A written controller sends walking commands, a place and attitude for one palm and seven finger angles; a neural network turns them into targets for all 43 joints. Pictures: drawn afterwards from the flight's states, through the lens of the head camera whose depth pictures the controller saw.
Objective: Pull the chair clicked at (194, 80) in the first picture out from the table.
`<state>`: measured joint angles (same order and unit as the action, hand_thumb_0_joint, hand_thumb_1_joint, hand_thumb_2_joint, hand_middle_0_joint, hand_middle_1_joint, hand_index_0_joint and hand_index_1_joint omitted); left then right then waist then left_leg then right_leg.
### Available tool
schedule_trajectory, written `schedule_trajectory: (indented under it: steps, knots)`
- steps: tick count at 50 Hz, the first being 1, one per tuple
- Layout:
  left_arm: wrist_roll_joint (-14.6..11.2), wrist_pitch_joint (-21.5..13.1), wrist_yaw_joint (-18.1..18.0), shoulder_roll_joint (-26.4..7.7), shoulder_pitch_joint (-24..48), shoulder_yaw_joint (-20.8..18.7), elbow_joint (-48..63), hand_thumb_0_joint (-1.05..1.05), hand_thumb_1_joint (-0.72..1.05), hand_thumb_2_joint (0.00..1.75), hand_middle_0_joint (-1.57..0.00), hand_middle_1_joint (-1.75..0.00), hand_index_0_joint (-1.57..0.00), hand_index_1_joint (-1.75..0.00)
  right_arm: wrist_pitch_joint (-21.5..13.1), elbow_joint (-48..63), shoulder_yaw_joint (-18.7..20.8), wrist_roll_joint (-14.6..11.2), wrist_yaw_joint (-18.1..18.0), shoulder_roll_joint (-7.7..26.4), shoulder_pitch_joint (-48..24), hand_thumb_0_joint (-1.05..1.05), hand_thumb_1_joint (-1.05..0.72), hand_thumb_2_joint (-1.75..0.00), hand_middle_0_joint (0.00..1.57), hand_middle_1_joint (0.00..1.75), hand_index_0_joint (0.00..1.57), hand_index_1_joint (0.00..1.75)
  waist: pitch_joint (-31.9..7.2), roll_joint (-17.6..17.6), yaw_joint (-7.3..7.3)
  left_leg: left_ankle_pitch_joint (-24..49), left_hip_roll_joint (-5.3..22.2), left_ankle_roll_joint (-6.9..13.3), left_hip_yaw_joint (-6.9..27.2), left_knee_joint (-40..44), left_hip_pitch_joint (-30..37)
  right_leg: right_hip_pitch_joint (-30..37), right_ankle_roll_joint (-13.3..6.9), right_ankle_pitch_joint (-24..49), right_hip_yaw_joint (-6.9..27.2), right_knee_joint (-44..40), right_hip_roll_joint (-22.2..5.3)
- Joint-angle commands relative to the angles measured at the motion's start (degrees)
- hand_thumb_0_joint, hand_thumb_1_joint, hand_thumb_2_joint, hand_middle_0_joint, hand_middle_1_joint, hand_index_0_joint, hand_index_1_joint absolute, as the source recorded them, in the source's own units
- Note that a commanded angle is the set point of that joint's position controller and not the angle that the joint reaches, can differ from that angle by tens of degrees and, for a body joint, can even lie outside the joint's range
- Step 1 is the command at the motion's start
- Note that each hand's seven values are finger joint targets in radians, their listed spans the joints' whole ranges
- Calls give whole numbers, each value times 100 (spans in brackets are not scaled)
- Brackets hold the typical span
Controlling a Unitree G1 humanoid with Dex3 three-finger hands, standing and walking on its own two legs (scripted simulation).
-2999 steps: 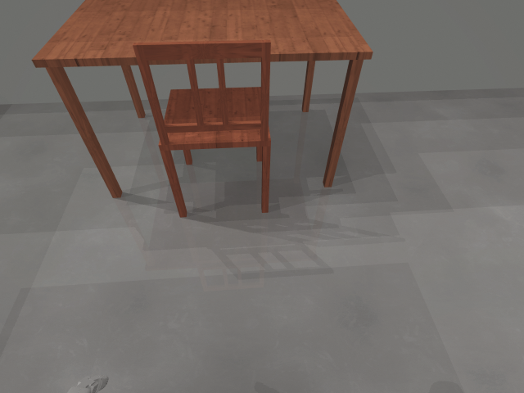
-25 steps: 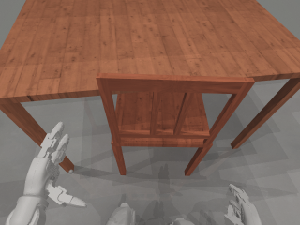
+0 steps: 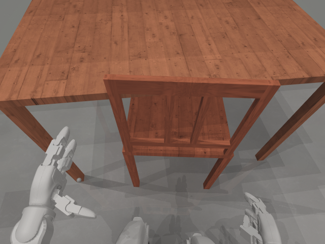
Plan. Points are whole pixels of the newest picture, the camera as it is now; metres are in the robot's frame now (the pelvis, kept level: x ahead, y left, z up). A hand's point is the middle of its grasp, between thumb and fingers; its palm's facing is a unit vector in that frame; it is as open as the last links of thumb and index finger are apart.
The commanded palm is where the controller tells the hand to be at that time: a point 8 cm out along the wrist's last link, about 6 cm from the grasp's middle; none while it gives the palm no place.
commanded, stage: aim the fingers beside a spindle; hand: left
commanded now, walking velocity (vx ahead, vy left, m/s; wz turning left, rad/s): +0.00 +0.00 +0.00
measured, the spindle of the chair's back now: (168, 120) +0.47 +0.01 -0.03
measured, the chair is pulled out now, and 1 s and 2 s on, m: -0.05 -0.05 -0.05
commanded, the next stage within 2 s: none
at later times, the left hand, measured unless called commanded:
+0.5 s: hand (102, 175) +0.27 +0.16 +0.02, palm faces -0.01 -1.00 -0.05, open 16.9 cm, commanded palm +0.25 +0.22 +0.02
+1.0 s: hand (114, 169) +0.29 +0.14 +0.00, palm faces -0.04 -1.00 -0.01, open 16.9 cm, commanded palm +0.28 +0.20 +0.00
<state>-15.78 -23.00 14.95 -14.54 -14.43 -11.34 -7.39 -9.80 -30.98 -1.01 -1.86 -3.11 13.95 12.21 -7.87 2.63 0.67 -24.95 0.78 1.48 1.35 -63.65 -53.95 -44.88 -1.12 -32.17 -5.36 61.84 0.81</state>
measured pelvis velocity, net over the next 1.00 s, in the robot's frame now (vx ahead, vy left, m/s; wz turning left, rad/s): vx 0.00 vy -0.01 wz -0.02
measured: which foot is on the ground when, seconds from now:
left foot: down 0.00-1.00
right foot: down 0.00-1.00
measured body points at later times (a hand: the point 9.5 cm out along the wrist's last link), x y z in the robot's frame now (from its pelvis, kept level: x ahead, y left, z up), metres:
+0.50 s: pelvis +0.00 -0.01 -0.01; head +0.08 -0.01 +0.43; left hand +0.26 +0.21 +0.03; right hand +0.17 -0.26 -0.10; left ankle +0.06 +0.10 -0.66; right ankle -0.02 -0.11 -0.66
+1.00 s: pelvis +0.00 -0.01 -0.03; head +0.08 -0.01 +0.41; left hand +0.29 +0.19 +0.00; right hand +0.16 -0.26 -0.12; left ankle +0.06 +0.10 -0.66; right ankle -0.02 -0.11 -0.66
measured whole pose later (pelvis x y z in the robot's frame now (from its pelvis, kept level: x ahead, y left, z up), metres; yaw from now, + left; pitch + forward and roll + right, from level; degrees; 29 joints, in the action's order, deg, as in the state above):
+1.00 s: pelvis +0.00 -0.01 -0.03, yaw -1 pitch +19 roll -2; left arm -11.7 -25.4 8.6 -10.9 -4.6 -5.1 -14.3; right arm -5.2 -31.3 0.1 -0.8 -0.9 14.2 11.8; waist -9.5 2.3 1.9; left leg -27.3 1.5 0.9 0.7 -70.6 -62.8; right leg -54.6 -1.9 -35.2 -4.6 70.3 1.2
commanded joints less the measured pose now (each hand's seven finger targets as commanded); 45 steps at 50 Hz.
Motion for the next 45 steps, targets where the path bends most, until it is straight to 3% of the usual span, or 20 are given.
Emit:
schedule_trajectory:
  steps: [1,3,6,8,12,15,23,27,32,33,37,41,45]
  knots:
    - [-69,-335,92,-895,792,-363,1100,0,-50,30,-6,-8,-6,-8,-287,783,362,-18,-107,853,-79,0,-90,-90,20,30,20,30,-1273,46,141,783,7,56,175,773,1511,-15,16,1021,258,-1004,37]
    - [-54,-416,9,-783,785,-255,1372,0,-50,30,-6,-8,-6,-8,-319,822,362,-3,-90,801,-81,0,-90,-90,20,30,20,30,-1552,212,105,1041,20,53,178,782,1768,11,5,1235,213,-918,32]
    - [-29,-511,-225,-894,571,-425,1464,0,-50,30,-6,-8,-6,-8,-311,778,375,34,-54,760,-117,0,-90,-90,20,30,20,30,-1631,261,8,1321,29,42,174,738,1796,96,-15,1498,202,-835,41]
    - [27,-498,-329,-686,250,-292,1427,0,-50,30,-6,-8,-6,-8,-267,804,384,43,12,721,-127,0,-90,-90,20,30,20,30,-1671,304,-27,1543,27,21,155,741,1847,118,-17,1729,160,-752,31]
    - [123,-333,-412,-393,79,-26,1008,0,-50,30,-6,-8,-6,-8,-116,847,411,43,80,747,-152,0,-90,-90,20,30,20,30,-1344,-118,85,1305,13,30,98,651,1432,12,34,1741,183,-733,33]
    - [145,-346,-382,-422,404,20,979,0,-50,30,-6,-8,-6,-8,-45,884,413,39,70,800,-142,0,-90,-90,20,30,20,30,-1252,-262,159,992,5,40,89,576,1193,-118,49,1473,230,-716,24]
    - [193,-849,-544,-629,1007,-43,1413,0,-50,30,-6,-8,-6,-8,-99,776,395,90,35,743,-121,0,-90,-90,20,30,20,30,-1747,105,153,1165,27,55,93,354,1351,-189,10,1525,339,-555,26]
    - [214,-630,-501,-411,842,97,822,0,-50,30,-6,-8,-6,-8,-13,749,376,78,81,765,-111,0,-90,-90,20,30,20,30,-1632,-22,170,1092,3,51,78,294,1100,-199,24,1591,343,-519,18]
    - [157,-363,-378,-409,987,59,477,0,-50,30,-6,-8,-6,-8,107,829,389,33,78,791,-115,0,-90,-90,20,30,20,30,-1591,-336,166,914,-16,67,21,210,796,-88,64,1537,481,-598,-4]
    - [132,-405,-387,-548,1148,-72,605,0,-50,30,-6,-8,-6,-8,114,813,399,32,70,797,-117,0,-90,-90,20,30,20,30,-1664,-257,140,954,-5,62,20,197,827,-78,62,1566,497,-581,-8]
    - [161,-683,-523,-557,1430,-34,1106,0,-50,30,-6,-8,-6,-8,69,805,392,81,77,721,-121,0,-90,-90,20,30,20,30,-1948,85,111,1230,9,66,34,160,1086,-82,28,1788,442,-438,2]
    - [262,-820,-646,-481,1589,91,838,0,-50,30,-6,-8,-6,-8,67,688,393,112,101,754,-89,0,-90,-90,20,30,20,30,-1767,-66,217,1117,32,64,89,83,954,-368,21,1590,398,-364,28]
    - [318,-646,-596,-171,1295,354,299,0,-50,30,-6,-8,-6,-8,154,730,417,91,152,792,-115,0,-90,-90,20,30,20,30,-1637,-208,211,910,13,44,74,94,806,-518,26,1433,360,-353,14]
